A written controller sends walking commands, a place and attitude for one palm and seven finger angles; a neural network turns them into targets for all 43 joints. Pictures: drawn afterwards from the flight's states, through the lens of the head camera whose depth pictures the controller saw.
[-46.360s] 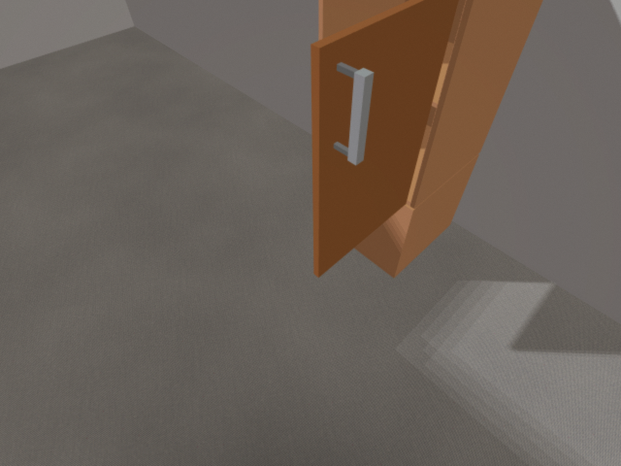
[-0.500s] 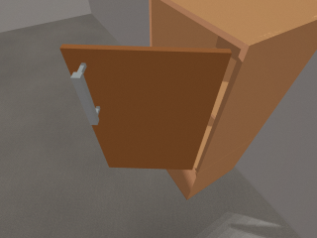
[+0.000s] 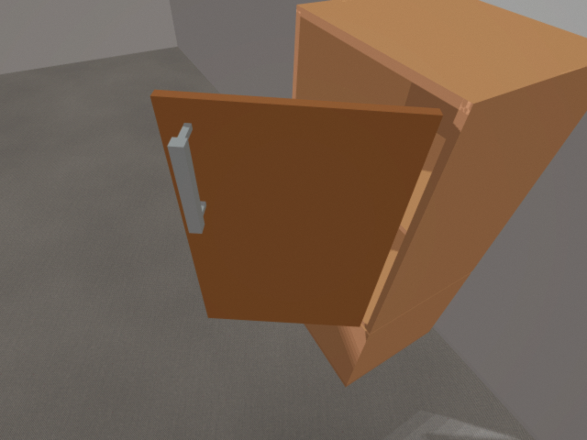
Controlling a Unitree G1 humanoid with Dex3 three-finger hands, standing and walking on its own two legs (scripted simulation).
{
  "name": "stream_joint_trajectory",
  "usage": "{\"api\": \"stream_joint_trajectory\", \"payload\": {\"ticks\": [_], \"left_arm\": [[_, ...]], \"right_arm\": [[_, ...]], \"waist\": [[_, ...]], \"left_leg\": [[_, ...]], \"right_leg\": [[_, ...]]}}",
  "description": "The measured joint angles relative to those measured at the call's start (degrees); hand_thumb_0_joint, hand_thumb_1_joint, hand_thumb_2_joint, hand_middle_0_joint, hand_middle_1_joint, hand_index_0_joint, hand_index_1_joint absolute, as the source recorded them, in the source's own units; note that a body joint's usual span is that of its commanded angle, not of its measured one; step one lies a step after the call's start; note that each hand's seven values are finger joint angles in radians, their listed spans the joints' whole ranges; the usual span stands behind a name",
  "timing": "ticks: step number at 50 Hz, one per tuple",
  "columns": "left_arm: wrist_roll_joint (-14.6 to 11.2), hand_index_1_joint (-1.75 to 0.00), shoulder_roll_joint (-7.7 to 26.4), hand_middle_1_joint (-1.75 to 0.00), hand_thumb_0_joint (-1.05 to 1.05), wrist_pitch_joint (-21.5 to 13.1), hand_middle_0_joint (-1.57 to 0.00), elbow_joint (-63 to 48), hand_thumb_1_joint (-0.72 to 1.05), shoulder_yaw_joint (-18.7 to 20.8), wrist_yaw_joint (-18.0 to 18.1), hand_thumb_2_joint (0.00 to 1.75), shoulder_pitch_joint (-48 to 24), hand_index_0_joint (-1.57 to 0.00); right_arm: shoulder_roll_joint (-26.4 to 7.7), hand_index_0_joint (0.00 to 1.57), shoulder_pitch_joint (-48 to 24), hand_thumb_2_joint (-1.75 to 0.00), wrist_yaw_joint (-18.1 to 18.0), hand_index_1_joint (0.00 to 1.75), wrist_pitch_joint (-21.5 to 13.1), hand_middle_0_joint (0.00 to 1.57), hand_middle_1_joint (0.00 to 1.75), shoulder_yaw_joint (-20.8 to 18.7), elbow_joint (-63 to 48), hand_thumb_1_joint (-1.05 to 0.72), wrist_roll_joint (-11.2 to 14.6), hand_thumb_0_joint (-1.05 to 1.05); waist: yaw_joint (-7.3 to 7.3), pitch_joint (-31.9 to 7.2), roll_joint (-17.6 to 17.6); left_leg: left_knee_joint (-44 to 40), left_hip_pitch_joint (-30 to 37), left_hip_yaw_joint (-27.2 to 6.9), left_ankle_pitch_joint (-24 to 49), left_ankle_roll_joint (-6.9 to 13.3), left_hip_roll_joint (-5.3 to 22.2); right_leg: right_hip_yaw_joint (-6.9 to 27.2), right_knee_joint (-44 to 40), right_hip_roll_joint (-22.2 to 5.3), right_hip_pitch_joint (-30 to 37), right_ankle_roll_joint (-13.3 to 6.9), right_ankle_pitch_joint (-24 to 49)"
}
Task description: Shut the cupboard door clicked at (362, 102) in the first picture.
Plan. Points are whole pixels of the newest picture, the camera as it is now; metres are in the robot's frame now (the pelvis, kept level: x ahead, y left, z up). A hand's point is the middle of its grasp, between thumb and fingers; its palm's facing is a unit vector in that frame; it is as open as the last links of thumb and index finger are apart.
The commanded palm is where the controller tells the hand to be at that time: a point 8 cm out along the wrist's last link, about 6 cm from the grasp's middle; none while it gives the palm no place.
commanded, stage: look again from close up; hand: left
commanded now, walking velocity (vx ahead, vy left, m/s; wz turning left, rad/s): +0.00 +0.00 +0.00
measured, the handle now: (191, 181) +0.43 +0.18 +0.13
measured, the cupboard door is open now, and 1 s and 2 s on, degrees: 57 57 57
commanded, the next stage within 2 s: raise the hand and make a fist in 0.48 s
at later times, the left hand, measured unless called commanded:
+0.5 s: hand out of the picture -0.04 +0.18 -0.18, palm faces +0.01 -0.99 -0.15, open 7.4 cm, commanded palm none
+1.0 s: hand out of the picture +0.13 +0.17 -0.04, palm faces +0.03 -1.00 +0.03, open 6.2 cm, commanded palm +0.11 +0.23 -0.02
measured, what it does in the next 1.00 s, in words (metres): lowers itself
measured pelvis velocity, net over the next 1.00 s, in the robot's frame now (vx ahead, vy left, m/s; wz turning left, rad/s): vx -0.04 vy -0.01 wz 0.04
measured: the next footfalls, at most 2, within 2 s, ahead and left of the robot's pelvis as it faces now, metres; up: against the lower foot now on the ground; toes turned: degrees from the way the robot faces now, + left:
none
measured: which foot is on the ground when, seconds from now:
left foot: down 0.00-1.00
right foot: down 0.00-1.00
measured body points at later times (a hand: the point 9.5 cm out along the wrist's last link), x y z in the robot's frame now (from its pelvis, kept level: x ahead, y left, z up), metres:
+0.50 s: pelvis -0.01 +0.02 +0.00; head -0.01 +0.04 +0.45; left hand -0.04 +0.23 -0.17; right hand -0.01 -0.20 -0.15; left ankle +0.01 +0.08 -0.74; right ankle -0.03 -0.13 -0.74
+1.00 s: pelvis -0.04 -0.01 -0.07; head -0.03 +0.01 +0.38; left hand +0.13 +0.23 -0.04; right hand +0.19 -0.25 -0.09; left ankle +0.01 +0.08 -0.74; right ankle -0.01 -0.10 -0.74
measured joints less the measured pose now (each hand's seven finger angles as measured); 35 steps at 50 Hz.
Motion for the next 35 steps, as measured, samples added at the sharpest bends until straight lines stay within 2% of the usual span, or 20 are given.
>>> {"api": "stream_joint_trajectory", "payload": {"ticks": [30, 31, 32, 35], "left_arm": [[0.55, -0.3, -0.44, -0.3, 0.01, 0.18, -0.2, 1.68, 0.91, -0.4, 0.2, 0.9, 1.94, -0.2], [-0.86, -0.3, -0.41, -0.3, 0.01, 4.21, -0.2, -8.11, 0.91, 1.51, -0.34, 0.9, 4.6, -0.2], [-2.46, -0.3, 0.36, -0.3, 0.01, 6.67, -0.2, -20.72, 0.91, 1.64, 0.3, 0.9, 8.03, -0.21], [-6.84, -0.31, 3.37, -0.31, 0.03, 2.28, -0.21, -45.8, 0.95, 1.19, 4.0, 0.9, 12.86, -0.21]], "right_arm": [[0.8, 0.2, 0.7, -0.9, 0.41, 0.3, 0.28, 0.2, 0.3, 0.14, 1.38, -0.91, 0.16, 0.01], [0.69, 0.2, 1.62, -0.9, -0.19, 0.3, -0.31, 0.2, 0.3, 0.51, -1.5, -0.91, 0.43, 0.01], [0.46, 0.2, 3.37, -0.9, -1.26, 0.3, -3.0, 0.2, 0.3, 1.04, -4.67, -0.92, 1.07, 0.01], [-1.21, 0.2, 6.77, -0.9, -2.11, 0.3, -12.21, 0.2, 0.3, 1.36, -10.89, -0.92, 2.7, 0.02]], "waist": [[0.27, 0.59, -0.44], [-0.51, 1.3, -0.57], [-0.68, 1.49, -0.83], [-0.9, -0.53, -0.56]], "left_leg": [[-3.86, 0.01, 0.87, 3.26, 1.79, -1.83], [-2.72, -0.83, 0.44, 2.99, 1.77, -1.9], [-1.89, -1.59, 0.1, 2.79, 1.67, -2.01], [-0.1, -3.73, -0.4, 2.32, 0.75, -2.47]], "right_leg": [[0.75, -2.45, -1.73, -0.7, 1.62, 2.75], [0.27, -1.18, -1.81, -1.4, 1.25, 2.35], [0.3, 1.0, -1.66, -2.68, 0.08, 1.27], [-0.17, 8.31, -0.6, -7.33, -1.9, -2.36]]}}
